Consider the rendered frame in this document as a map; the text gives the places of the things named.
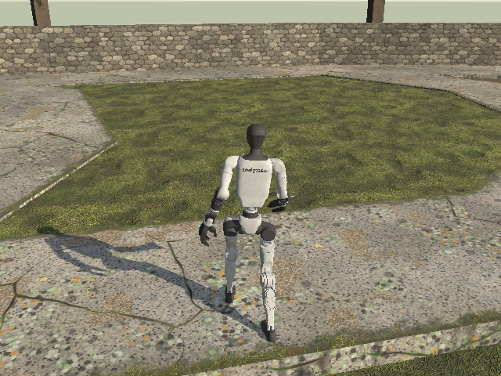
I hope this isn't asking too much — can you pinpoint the robot head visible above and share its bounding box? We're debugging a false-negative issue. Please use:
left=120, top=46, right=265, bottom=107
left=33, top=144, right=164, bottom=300
left=242, top=123, right=269, bottom=161

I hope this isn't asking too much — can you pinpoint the robot left hand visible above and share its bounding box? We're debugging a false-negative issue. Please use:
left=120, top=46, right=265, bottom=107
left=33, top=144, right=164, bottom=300
left=199, top=223, right=217, bottom=247

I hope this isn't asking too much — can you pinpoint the robot right hand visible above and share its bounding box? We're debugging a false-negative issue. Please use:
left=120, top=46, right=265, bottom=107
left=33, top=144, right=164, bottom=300
left=268, top=199, right=287, bottom=212

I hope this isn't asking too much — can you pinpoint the robot right forearm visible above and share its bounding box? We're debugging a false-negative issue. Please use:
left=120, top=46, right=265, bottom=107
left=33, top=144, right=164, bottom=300
left=279, top=189, right=289, bottom=207

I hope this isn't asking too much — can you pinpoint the right robot upper arm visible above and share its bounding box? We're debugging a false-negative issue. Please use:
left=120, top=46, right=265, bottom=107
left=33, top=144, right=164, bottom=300
left=270, top=158, right=288, bottom=199

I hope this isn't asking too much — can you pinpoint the right robot foot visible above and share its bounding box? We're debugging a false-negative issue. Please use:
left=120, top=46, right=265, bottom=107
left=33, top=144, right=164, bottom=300
left=261, top=320, right=276, bottom=342

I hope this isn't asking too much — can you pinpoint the left robot upper arm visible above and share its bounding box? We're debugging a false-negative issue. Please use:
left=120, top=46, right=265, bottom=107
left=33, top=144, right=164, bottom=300
left=217, top=156, right=239, bottom=200

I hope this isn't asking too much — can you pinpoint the robot left forearm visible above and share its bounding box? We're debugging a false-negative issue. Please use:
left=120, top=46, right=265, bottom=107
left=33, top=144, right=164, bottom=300
left=203, top=187, right=223, bottom=226

